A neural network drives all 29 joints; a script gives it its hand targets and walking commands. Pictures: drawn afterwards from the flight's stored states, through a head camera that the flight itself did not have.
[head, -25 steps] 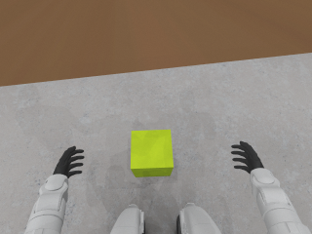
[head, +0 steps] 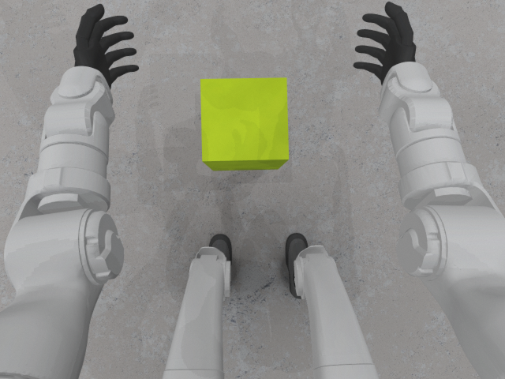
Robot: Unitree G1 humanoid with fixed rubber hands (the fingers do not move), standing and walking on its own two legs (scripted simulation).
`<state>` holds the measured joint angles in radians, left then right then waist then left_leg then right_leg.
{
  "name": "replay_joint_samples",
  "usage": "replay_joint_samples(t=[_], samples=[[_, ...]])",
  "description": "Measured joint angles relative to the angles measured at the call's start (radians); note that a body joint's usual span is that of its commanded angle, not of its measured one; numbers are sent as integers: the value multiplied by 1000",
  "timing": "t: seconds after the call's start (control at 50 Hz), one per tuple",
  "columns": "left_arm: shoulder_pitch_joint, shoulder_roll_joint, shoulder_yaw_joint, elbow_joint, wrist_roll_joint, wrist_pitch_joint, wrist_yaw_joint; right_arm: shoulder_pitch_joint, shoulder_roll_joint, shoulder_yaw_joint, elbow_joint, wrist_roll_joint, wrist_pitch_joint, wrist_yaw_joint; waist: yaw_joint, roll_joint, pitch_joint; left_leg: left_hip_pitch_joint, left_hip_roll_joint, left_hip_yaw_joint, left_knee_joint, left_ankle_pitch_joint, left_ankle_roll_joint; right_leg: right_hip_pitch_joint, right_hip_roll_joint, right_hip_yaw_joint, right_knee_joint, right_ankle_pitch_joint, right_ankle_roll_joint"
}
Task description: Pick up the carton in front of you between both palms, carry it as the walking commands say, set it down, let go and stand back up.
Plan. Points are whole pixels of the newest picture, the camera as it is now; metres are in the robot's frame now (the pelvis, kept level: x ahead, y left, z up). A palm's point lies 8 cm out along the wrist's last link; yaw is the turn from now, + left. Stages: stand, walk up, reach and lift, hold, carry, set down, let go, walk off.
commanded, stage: reach and lift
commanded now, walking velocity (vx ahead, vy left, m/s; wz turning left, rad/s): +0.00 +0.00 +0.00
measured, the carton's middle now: (244, 130) +0.54 +0.03 -0.53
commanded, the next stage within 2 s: none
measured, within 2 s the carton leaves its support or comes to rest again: leaves its support in 1.90 s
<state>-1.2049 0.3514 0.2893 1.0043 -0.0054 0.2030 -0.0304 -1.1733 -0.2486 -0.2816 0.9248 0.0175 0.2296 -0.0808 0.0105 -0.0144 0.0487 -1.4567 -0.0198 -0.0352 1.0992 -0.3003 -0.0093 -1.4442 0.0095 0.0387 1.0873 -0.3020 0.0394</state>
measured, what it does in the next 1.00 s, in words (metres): lowers itself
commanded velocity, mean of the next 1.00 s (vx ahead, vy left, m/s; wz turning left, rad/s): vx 0.00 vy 0.00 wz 0.00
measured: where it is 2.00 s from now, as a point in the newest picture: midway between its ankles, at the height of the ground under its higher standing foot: (259, 277)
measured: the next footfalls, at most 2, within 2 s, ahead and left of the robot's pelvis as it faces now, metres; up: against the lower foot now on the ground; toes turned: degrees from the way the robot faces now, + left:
none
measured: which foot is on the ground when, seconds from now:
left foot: down 0.00-1.00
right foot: down 0.00-1.00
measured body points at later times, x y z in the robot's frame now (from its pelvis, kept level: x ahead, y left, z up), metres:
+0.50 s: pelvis +0.02 -0.01 -0.12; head +0.37 +0.01 +0.16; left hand +0.54 +0.22 -0.28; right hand +0.55 -0.17 -0.29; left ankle +0.09 +0.12 -0.62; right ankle +0.09 -0.14 -0.62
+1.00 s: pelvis -0.02 +0.00 -0.27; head +0.36 +0.01 -0.05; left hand +0.54 +0.21 -0.46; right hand +0.55 -0.16 -0.46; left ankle +0.09 +0.12 -0.62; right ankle +0.09 -0.14 -0.62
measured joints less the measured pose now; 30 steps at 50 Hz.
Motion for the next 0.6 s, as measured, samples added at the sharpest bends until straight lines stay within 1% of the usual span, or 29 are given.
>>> replay_joint_samples(t=[0.06, 0.12, 0.24, 0.34, 0.4, 0.44, 0.58, 0.6], samples=[[-85, -5, 35, 13, 37, -1, -1, -84, 10, -40, 12, -34, -1, -4, 1, 0, 8, -54, 0, -4, 12, 0, -1, -51, 2, -2, 9, 1, 0], [-114, -20, 65, 1, 72, -15, 1, -112, 29, -75, 3, -70, -18, -6, 3, -1, 7, -90, 0, -8, 12, -2, -2, -86, 4, -4, 6, -1, -1], [-63, -66, 114, -27, 116, -74, 6, -60, 68, -120, -15, -113, -86, -3, 9, -1, -50, -176, 0, -12, 37, -31, -3, -170, 9, -3, 29, -28, -2], [-6, -90, 132, -23, 121, -118, 15, -7, 82, -116, -7, -116, -134, -6, 12, 1, -123, -314, -7, -20, 156, -85, -10, -309, 21, 8, 149, -84, 3], [9, -89, 119, -20, 102, -133, 23, 7, 77, -93, -8, -96, -147, -14, 13, 0, -141, -411, -14, -25, 263, -125, -17, -407, 30, 15, 258, -128, 8], [8, -77, 96, -21, 75, -138, 31, 6, 67, -66, -12, -70, -149, -22, 13, 0, -135, -473, -18, -27, 342, -153, -20, -470, 36, 18, 338, -157, 10], [-48, 2, -22, -26, -56, -126, 62, -54, 7, 55, -29, 52, -127, -61, 11, -7, -43, -655, -26, -27, 626, -226, -31, -656, 53, 18, 631, -230, 15], [-60, 14, -38, -28, -74, -120, 65, -67, -1, 69, -31, 67, -120, -66, 11, -7, -24, -674, -27, -28, 662, -232, -38, -675, 55, 17, 668, -236, 17]])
